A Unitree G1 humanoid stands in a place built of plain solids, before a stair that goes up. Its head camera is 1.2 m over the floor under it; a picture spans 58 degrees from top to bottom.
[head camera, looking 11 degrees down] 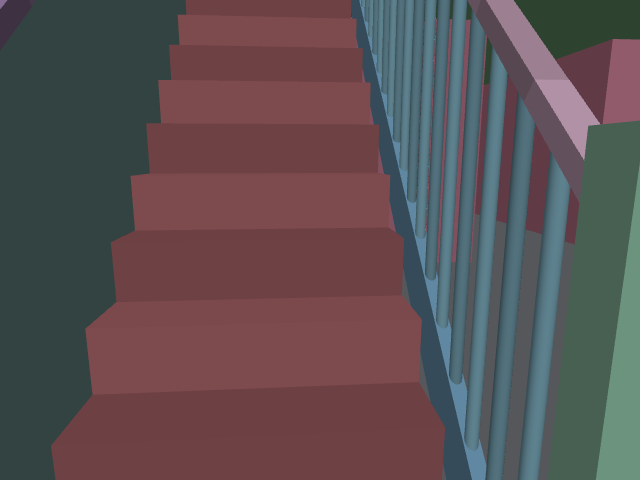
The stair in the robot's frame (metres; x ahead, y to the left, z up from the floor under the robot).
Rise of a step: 0.19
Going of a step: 0.21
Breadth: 0.90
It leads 4 degrees to the left of straight ahead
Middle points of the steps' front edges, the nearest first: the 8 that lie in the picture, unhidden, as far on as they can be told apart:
0.89 0.15 0.57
1.10 0.17 0.76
1.31 0.18 0.95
1.52 0.20 1.13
1.73 0.21 1.32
1.94 0.23 1.51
2.15 0.24 1.70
2.36 0.26 1.89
